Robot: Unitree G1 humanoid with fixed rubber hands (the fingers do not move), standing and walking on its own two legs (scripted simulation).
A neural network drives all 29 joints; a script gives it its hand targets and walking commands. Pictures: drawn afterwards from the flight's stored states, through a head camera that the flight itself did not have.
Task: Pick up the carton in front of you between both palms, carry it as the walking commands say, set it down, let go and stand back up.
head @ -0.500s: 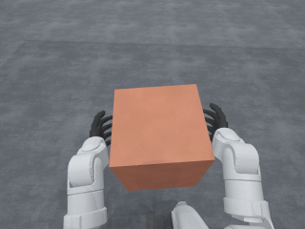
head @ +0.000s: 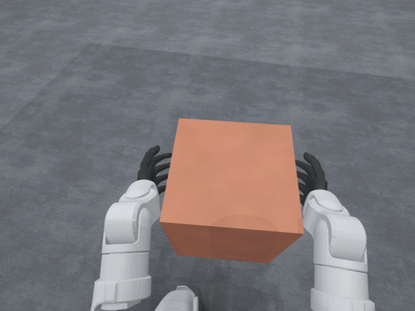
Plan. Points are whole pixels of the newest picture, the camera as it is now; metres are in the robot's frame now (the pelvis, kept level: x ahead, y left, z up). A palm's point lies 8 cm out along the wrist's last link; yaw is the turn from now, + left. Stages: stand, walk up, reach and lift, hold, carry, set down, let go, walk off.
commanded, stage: carry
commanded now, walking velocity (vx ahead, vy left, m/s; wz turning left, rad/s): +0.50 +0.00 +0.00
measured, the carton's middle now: (227, 197) +0.33 +0.01 +0.00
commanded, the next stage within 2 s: none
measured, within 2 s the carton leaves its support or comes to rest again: neither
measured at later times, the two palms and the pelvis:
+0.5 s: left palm (176, 76) +0.59 +0.15 +0.11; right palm (303, 82) +0.58 -0.15 +0.12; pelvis +0.34 +0.01 +0.01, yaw -2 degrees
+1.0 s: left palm (182, 25) +0.88 +0.17 +0.10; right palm (278, 26) +0.88 -0.13 +0.11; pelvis +0.64 +0.02 +0.00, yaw -1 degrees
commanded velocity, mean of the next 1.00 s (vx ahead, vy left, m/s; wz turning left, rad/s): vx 0.36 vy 0.00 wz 0.00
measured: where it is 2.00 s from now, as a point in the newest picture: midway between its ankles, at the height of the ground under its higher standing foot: (221, 202)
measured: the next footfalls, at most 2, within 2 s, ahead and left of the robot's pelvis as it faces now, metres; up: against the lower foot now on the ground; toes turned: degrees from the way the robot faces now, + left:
left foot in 0.04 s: +0.21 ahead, +0.10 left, +0.00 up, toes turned +5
right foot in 0.54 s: +0.52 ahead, -0.11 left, +0.00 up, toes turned -13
